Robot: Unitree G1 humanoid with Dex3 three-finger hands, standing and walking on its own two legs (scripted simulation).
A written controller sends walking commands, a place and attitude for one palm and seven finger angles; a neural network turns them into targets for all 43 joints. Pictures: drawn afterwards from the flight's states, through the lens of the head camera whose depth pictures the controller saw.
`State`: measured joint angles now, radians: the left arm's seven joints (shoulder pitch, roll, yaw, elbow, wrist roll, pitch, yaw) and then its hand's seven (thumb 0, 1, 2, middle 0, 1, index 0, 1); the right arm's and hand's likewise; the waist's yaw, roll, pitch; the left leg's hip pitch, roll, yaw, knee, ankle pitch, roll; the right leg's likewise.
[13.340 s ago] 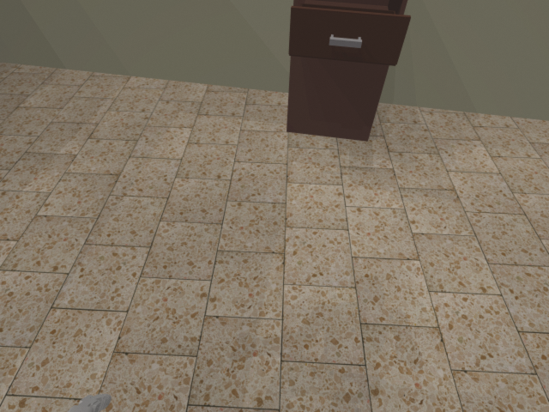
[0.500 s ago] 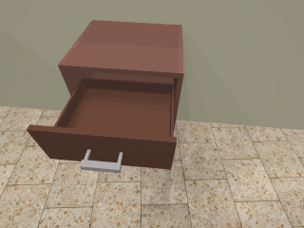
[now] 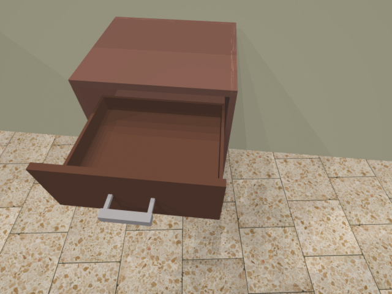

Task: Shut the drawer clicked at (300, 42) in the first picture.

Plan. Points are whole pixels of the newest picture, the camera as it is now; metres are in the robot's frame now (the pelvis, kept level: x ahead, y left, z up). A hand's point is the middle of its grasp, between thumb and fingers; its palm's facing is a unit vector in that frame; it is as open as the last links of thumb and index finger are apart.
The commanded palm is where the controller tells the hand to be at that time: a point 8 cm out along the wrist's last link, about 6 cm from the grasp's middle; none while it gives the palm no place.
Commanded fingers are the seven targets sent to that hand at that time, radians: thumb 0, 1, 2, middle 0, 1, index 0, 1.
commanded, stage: come to a stop and stand still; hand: left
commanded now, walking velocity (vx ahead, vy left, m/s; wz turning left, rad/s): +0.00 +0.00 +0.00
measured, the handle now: (128, 208) +0.31 +0.19 -0.07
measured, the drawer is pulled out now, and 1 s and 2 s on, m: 0.30 0.30 0.30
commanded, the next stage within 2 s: look again from close up in 0.50 s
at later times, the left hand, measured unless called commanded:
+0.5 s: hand out of the picture -0.01 +0.21 -0.17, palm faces +0.00 -0.97 -0.23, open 7.4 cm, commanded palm none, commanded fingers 0.00 0.90 0.90 -0.20 -0.30 -0.20 -0.30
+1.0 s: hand out of the picture +0.01 +0.19 -0.17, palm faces +0.01 -0.98 -0.21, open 7.3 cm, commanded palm none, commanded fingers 0.00 0.90 0.90 -0.20 -0.30 -0.20 -0.30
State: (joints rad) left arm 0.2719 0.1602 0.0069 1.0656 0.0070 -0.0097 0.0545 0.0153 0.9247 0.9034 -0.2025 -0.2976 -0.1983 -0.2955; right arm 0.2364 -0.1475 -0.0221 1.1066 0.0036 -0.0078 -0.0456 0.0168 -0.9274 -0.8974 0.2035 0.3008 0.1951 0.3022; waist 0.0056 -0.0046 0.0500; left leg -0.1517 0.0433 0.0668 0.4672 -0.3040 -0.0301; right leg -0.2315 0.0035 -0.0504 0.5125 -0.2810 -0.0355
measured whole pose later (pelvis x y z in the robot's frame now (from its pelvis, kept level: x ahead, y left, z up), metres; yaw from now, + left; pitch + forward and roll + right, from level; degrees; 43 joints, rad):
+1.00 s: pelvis +0.00 +0.02 +0.00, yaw +0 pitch +0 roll +1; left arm 0.26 0.17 -0.01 1.08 0.01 0.00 0.04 0.01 0.92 0.90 -0.20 -0.30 -0.20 -0.30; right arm 0.26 -0.15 0.00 1.11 -0.01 -0.02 -0.03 0.01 -0.92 -0.90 0.20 0.30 0.20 0.30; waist 0.00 0.00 0.03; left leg -0.15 0.01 0.08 0.45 -0.29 0.00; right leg -0.22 -0.01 -0.03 0.50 -0.27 -0.02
